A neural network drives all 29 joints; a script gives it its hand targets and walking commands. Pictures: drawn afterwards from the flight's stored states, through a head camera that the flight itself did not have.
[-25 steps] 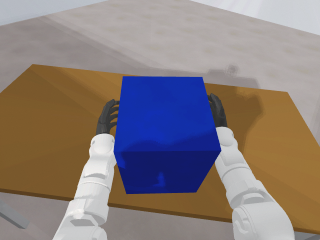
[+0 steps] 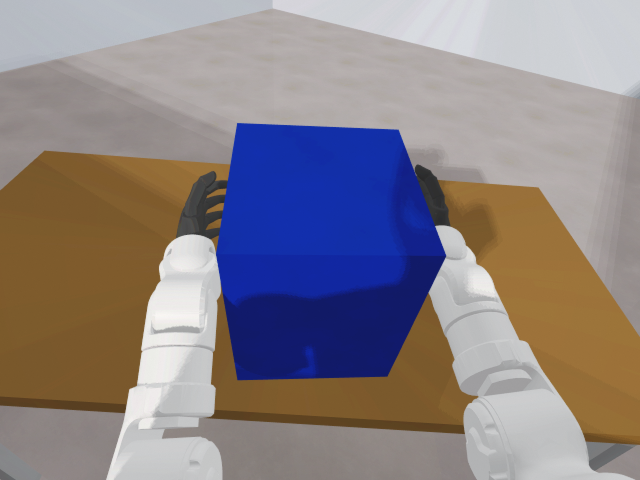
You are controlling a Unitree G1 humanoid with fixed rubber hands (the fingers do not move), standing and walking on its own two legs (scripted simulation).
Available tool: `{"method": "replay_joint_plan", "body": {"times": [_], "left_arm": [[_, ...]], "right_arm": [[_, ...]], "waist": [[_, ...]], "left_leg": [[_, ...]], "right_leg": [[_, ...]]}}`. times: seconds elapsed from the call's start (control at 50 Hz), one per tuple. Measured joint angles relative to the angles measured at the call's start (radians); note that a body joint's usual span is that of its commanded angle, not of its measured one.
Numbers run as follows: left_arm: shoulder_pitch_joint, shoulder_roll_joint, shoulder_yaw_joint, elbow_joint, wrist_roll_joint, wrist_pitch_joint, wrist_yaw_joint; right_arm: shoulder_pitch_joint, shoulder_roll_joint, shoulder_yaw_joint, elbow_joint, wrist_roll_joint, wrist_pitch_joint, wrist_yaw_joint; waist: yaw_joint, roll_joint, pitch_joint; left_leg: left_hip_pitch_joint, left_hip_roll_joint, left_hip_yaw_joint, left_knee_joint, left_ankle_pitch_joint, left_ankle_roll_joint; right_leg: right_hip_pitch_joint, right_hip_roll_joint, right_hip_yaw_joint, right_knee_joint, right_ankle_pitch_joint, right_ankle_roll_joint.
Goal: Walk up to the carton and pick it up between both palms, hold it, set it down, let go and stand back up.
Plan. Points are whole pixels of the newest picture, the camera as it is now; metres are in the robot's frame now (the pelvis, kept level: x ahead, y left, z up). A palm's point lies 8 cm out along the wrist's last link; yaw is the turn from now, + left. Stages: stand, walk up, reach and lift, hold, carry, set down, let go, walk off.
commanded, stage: reach and lift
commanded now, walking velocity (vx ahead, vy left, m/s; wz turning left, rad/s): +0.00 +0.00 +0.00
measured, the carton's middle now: (316, 257) +0.36 -0.02 +0.13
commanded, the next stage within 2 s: hold in 1.38 s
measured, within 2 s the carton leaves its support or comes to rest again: neither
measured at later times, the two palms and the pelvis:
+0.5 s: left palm (197, 213) +0.37 +0.12 +0.19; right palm (443, 207) +0.38 -0.17 +0.20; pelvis -0.01 -0.01 +0.00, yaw +0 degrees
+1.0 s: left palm (190, 203) +0.37 +0.13 +0.21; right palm (441, 196) +0.38 -0.16 +0.21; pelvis +0.01 -0.01 +0.00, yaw +1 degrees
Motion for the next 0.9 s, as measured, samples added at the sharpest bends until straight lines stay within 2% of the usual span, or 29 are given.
{"method": "replay_joint_plan", "body": {"times": [0.08,0.16,0.3,0.46,0.72,0.9], "left_arm": [[-0.011,0.001,0.003,-0.010,0.001,0.024,-0.001],[-0.040,0.003,0.027,0.013,0.005,0.053,-0.030],[-0.079,0.020,0.039,0.028,-0.014,0.069,-0.044],[-0.129,0.029,0.073,0.091,-0.001,0.081,-0.065],[-0.095,0.053,0.038,-0.002,-0.017,0.132,-0.071],[-0.079,0.048,0.029,-0.080,-0.011,0.182,-0.067]], "right_arm": [[-0.004,-0.002,0.005,-0.021,0.008,0.028,-0.013],[-0.022,0.000,-0.006,-0.017,0.005,0.070,-0.019],[-0.039,0.000,-0.011,-0.042,0.010,0.104,-0.037],[-0.101,-0.006,-0.017,0.021,0.014,0.134,-0.046],[-0.076,-0.012,0.023,-0.066,0.081,0.173,-0.084],[-0.068,-0.023,0.040,-0.118,0.112,0.203,-0.090]], "waist": [[-0.003,0.009,-0.003],[-0.011,0.007,0.003],[-0.018,0.004,-0.018],[-0.014,0.004,-0.030],[-0.029,0.002,-0.032],[-0.032,0.008,-0.018]], "left_leg": [[0.011,0.001,-0.005,0.003,-0.002,-0.001],[0.023,-0.002,-0.011,-0.004,0.005,-0.001],[0.002,-0.001,-0.012,-0.003,0.012,-0.003],[-0.004,-0.002,-0.012,-0.010,0.016,-0.003],[0.010,0.000,-0.031,0.014,-0.012,-0.004],[0.021,0.003,-0.033,0.016,-0.020,-0.007]], "right_leg": [[0.013,0.002,-0.001,0.002,-0.002,-0.001],[0.022,0.001,-0.005,0.007,-0.004,-0.002],[-0.008,0.003,0.001,0.022,-0.004,-0.007],[-0.017,0.003,0.006,0.023,-0.004,-0.007],[0.019,0.010,-0.002,0.011,-0.018,-0.004],[0.032,0.016,0.003,0.007,-0.022,-0.005]]}}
